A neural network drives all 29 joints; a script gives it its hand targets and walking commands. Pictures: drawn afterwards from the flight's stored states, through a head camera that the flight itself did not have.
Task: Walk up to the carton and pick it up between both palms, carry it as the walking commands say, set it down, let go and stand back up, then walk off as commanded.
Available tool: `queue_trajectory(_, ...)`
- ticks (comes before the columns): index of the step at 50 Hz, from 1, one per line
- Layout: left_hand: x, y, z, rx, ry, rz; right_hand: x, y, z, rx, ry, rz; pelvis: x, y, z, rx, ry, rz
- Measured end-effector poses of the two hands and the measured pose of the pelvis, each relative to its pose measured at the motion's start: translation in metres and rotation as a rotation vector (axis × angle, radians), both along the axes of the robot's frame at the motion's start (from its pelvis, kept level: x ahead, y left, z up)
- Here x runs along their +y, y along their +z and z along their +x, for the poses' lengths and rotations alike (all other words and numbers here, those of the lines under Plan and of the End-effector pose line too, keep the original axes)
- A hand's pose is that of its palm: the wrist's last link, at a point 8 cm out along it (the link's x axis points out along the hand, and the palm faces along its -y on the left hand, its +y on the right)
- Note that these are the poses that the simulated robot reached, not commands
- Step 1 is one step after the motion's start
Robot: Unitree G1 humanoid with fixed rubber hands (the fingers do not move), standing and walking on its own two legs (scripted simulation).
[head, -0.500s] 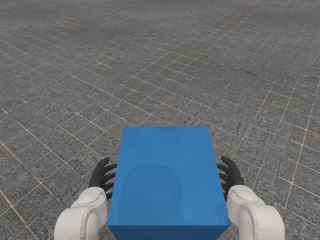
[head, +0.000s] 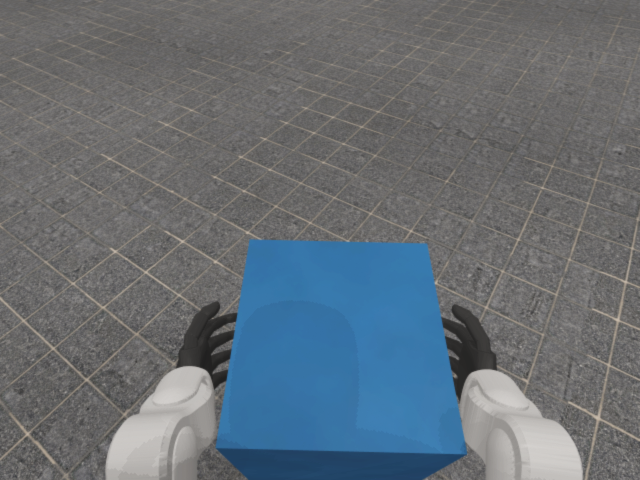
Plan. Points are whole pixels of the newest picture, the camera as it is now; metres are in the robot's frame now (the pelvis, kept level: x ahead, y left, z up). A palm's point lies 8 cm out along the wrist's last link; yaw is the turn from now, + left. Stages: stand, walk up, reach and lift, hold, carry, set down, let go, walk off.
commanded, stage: carry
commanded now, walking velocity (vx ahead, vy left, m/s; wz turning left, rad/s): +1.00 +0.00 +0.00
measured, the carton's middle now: (333, 372) +0.26 +0.00 +0.02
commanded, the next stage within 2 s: none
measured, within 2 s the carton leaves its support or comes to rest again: neither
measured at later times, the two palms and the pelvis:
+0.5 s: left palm (282, 150) +0.63 +0.09 +0.07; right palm (450, 157) +0.61 -0.21 +0.07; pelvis +0.39 -0.04 +0.00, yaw +0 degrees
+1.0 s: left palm (316, 51) +1.08 +0.03 +0.06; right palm (432, 58) +1.04 -0.25 +0.06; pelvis +0.83 -0.08 -0.01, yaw -4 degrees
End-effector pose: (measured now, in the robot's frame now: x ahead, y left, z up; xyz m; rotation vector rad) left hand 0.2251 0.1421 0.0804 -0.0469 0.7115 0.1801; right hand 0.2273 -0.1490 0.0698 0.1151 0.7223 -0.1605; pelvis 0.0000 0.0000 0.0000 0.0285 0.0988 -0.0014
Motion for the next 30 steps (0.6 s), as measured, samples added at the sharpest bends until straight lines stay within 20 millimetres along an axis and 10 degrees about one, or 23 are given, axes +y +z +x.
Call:
queue_trajectory(10, 0.008, -0.019, 0.180, 0.024, -0.069, 0.014, 0.010, -0.030, 0.155, 0.025, -0.047, 0.000, 0.022, -0.017, 0.156, -0.002, -0.091, 0.007)
queue_trajectory(21, -0.055, -0.010, 0.350, -0.015, -0.144, 0.009, -0.052, -0.012, 0.310, -0.013, -0.136, 0.005, -0.023, -0.010, 0.325, -0.009, -0.029, -0.034)
queue_trajectory(30, -0.047, 0.000, 0.481, -0.024, 0.009, -0.002, -0.046, 0.004, 0.485, -0.024, 0.025, -0.021, -0.050, -0.001, 0.474, 0.001, 0.005, 0.019)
